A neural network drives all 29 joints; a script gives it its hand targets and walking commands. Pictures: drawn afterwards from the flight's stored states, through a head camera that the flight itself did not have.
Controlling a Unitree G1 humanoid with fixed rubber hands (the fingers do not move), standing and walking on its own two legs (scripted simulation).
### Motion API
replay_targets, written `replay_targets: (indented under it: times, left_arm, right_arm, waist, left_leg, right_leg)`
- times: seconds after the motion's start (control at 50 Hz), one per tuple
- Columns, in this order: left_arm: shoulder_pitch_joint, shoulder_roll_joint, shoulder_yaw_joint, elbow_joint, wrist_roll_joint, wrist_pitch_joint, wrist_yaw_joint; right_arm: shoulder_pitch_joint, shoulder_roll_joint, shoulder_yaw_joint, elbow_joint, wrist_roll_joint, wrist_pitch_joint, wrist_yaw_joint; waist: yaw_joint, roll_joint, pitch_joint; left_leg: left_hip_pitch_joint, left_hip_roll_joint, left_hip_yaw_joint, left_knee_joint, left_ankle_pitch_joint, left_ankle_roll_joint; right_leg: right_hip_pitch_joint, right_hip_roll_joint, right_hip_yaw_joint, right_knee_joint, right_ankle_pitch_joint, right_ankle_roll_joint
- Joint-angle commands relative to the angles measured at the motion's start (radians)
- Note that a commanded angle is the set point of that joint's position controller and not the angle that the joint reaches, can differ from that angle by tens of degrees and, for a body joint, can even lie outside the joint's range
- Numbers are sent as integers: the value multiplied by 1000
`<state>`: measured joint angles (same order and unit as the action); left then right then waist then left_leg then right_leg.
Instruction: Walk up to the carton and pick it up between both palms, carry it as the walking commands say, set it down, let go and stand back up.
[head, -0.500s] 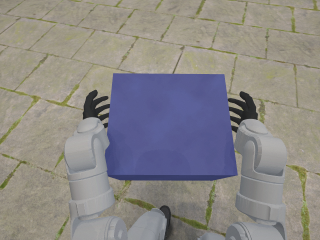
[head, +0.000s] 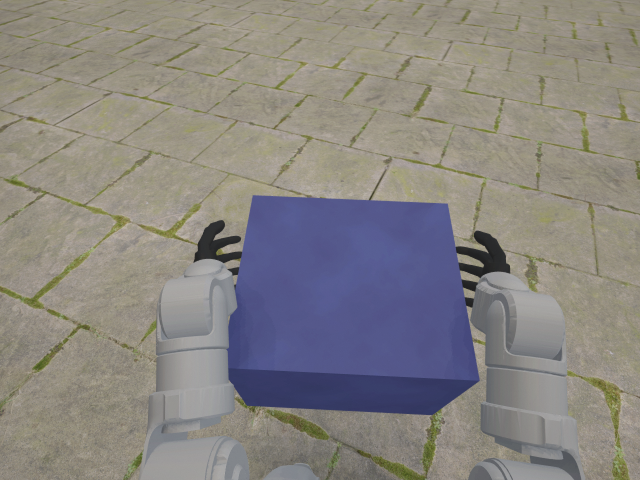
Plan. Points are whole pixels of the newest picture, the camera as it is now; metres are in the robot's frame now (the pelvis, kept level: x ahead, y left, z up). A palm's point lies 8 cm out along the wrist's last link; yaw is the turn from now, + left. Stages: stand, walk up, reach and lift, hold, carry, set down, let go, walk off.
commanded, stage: carry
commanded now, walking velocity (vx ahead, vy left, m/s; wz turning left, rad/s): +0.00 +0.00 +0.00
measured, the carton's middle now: (344, 307) +0.33 +0.01 +0.02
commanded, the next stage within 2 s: none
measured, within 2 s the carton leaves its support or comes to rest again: neither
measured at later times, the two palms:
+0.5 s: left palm (166, 355) +0.21 +0.20 +0.11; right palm (494, 358) +0.22 -0.14 +0.10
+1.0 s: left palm (225, 376) +0.20 +0.14 +0.08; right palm (533, 390) +0.21 -0.20 +0.06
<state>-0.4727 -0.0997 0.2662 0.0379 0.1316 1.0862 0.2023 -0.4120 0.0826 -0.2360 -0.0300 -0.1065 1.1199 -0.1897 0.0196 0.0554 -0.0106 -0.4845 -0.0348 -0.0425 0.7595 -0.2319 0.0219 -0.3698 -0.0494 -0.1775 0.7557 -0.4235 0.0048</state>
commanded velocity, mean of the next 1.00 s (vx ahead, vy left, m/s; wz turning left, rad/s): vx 0.00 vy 0.00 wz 0.00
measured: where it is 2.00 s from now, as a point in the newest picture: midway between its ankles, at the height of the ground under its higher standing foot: outside the picture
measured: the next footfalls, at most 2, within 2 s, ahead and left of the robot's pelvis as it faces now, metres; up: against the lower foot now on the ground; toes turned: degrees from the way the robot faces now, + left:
right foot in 0.18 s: +0.00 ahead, -0.08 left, +0.00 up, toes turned -10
left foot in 0.64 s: -0.01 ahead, +0.07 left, +0.00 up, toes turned -11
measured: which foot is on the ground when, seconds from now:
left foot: down 0.00-0.50, up 0.52-0.62, down 0.64-1.00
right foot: up 0.00-0.16, down 0.18-0.68, up 0.70-0.88, down 0.90-1.00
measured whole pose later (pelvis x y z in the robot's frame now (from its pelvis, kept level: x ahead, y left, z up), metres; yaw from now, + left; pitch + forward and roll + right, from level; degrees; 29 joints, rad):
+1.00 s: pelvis -0.12 -0.05 +0.02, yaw +4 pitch +3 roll +2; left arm -0.47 -0.06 0.26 0.22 0.13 0.87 0.17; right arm -0.41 0.08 -0.24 0.16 -0.13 0.88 -0.16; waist 0.01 0.02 0.00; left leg -0.48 -0.04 -0.02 0.55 -0.11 0.03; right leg -0.35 0.01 -0.09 0.67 -0.38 -0.07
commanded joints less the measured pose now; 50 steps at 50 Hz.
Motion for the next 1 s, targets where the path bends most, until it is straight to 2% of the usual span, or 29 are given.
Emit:
replay_targets:
  times: [0.0,0.06,0.1,0.12,0.14,0.2,0.22,0.26,0.3,0.34,0.36,0.38,0.42,0.44,0.46,0.48,0.5,0.58,0.62,0.64,0.66,0.7,0.72,0.74,0.76,0.82,0.86,0.92,0.98]
  left_arm:
    - [-928,-935,-754,-82,-450,4,-254]
    - [-809,-933,-724,-62,-440,4,-261]
    - [-608,-1007,-726,-144,-450,12,-274]
    - [-570,-1025,-741,-170,-467,8,-282]
    - [-646,-717,-408,181,-247,-58,-305]
    - [-893,-1034,-780,-193,-517,-52,-302]
    - [-929,-806,-535,158,-354,-96,-316]
    - [-927,-1015,-729,-164,-483,-75,-293]
    - [-746,-988,-694,-63,-434,-38,-298]
    - [-799,-979,-709,-91,-423,-34,-291]
    - [-630,-1044,-773,-252,-461,-20,-294]
    - [-525,-1032,-761,-250,-456,-11,-304]
    - [-632,-767,-452,286,-252,-56,-312]
    - [-878,-853,-555,144,-343,-74,-306]
    - [-885,-779,-467,334,-283,-104,-312]
    - [-871,-856,-567,117,-371,-108,-309]
    - [-870,-848,-538,170,-360,-107,-313]
    - [-756,-897,-552,254,-314,-113,-320]
    - [-836,-933,-641,21,-374,-120,-311]
    - [-849,-931,-657,23,-374,-116,-308]
    - [-618,-751,-428,374,-219,-164,-326]
    - [-726,-815,-491,181,-299,-217,-321]
    - [-764,-748,-431,245,-267,-251,-323]
    - [-777,-933,-624,-37,-393,-240,-324]
    - [-614,-856,-519,128,-318,-254,-340]
    - [-818,-915,-623,-125,-447,-259,-309]
    - [-663,-816,-506,146,-335,-260,-307]
    - [-686,-848,-590,-191,-456,-267,-290]
    - [-656,-710,-437,144,-307,-286,-284]
  right_arm:
    - [-936,805,584,-53,329,-43,234]
    - [-863,857,598,-59,321,-40,231]
    - [-706,925,635,-181,334,-35,219]
    - [-581,966,666,-184,319,-23,216]
    - [-743,658,362,167,109,-95,223]
    - [-874,952,662,-169,322,-84,211]
    - [-940,768,463,182,186,-132,224]
    - [-963,957,678,-160,356,-110,214]
    - [-771,924,624,-53,322,-79,228]
    - [-818,916,604,-34,320,-74,234]
    - [-624,986,659,-160,348,-52,237]
    - [-495,989,642,-157,325,-41,250]
    - [-773,743,427,268,173,-86,259]
    - [-1001,806,526,97,246,-102,242]
    - [-993,717,440,275,186,-134,246]
    - [-896,810,489,157,234,-135,241]
    - [-918,818,475,182,229,-151,238]
    - [-784,836,467,253,204,-162,254]
    - [-767,857,508,154,248,-158,267]
    - [-737,866,504,190,245,-157,272]
    - [-515,690,297,530,91,-203,293]
    - [-771,760,437,180,228,-261,282]
    - [-792,714,372,277,200,-297,293]
    - [-759,864,508,-3,280,-292,279]
    - [-643,795,431,137,207,-313,284]
    - [-878,856,574,-161,340,-315,233]
    - [-769,749,480,73,238,-317,227]
    - [-780,816,592,-227,344,-311,202]
    - [-814,680,505,70,227,-314,200]
  waist:
    - [-1,196,-445]
    - [27,177,-476]
    - [63,106,-606]
    - [6,-290,-627]
    - [1,-289,-634]
    - [-23,-269,-457]
    - [-29,-245,-445]
    - [-47,-165,-460]
    - [-48,-41,-483]
    - [-25,242,-443]
    - [-1,248,-471]
    - [17,237,-460]
    - [60,21,-422]
    - [38,-265,-445]
    - [-2,-348,-400]
    - [-26,-291,-336]
    - [-40,-238,-316]
    - [-71,-35,-315]
    - [-46,231,-344]
    - [-33,216,-309]
    - [-20,140,-396]
    - [-25,22,-447]
    - [-24,78,-462]
    - [-28,103,-470]
    - [-30,77,-511]
    - [-18,12,-684]
    - [-11,5,-756]
    - [-10,-157,-771]
    - [-14,-237,-631]
  left_leg:
    - [55,193,-234,-744,-496,-187]
    - [121,79,-12,-699,-146,-309]
    - [189,-29,106,-389,157,-428]
    - [296,-2,2,-48,-78,-181]
    - [179,12,-12,30,-119,-116]
    - [169,55,-8,-71,-93,-45]
    - [186,56,6,-112,-83,-4]
    - [341,68,-11,-163,-67,-13]
    - [312,82,-99,-243,-206,-14]
    - [64,146,-205,-641,-421,-106]
    - [-33,142,-152,-740,-388,-191]
    - [-54,109,-63,-743,-292,-242]
    - [-48,-13,78,-489,-164,-280]
    - [97,-102,118,-33,-83,-220]
    - [168,-30,32,318,-127,-106]
    - [167,-11,23,323,-156,-46]
    - [231,-28,32,410,-156,-27]
    - [244,46,-20,-187,-241,21]
    - [110,246,-398,-558,-547,37]
    - [88,283,-405,-554,-419,36]
    - [145,281,-366,-547,-266,9]
    - [205,235,-234,-486,-89,33]
    - [244,226,-219,-472,1,31]
    - [317,211,-194,-476,97,-7]
    - [428,223,-193,-414,310,6]
    - [526,192,-132,-277,577,40]
    - [516,174,-105,-224,739,34]
    - [371,129,-35,-146,530,53]
    - [195,87,6,-94,147,48]
  right_leg:
    - [56,132,-5,283,-90,4]
    - [269,157,-121,-40,-187,7]
    - [509,57,-66,-551,-131,-76]
    - [337,-66,159,-517,71,-79]
    - [334,-225,311,-425,55,-120]
    - [97,-223,217,-364,-80,-148]
    - [58,-192,193,-355,-165,-136]
    - [-75,-135,167,-286,-205,-103]
    - [-115,-78,144,-221,-304,-89]
    - [104,101,-27,7,-229,-55]
    - [282,143,-86,54,-146,-66]
    - [365,150,-116,-21,-127,-68]
    - [415,99,-65,-302,-169,-111]
    - [215,-93,214,-452,-269,-171]
    - [-64,-278,386,-495,-389,-223]
    - [-221,-321,360,-547,-497,-204]
    - [-327,-303,322,-579,-521,-183]
    - [-171,-95,129,-194,-343,-86]
    - [-80,49,69,157,-154,-45]
    - [-83,54,99,182,-95,-42]
    - [-59,62,129,176,-45,-40]
    - [10,55,115,106,-37,-40]
    - [4,77,84,115,-52,-36]
    - [1,71,79,43,-58,-38]
    - [-23,52,94,-83,-53,-39]
    - [155,15,133,-244,91,-44]
    - [242,-26,165,-216,261,-41]
    - [340,-94,222,-101,729,-55]
    - [360,-172,272,-156,1037,-76]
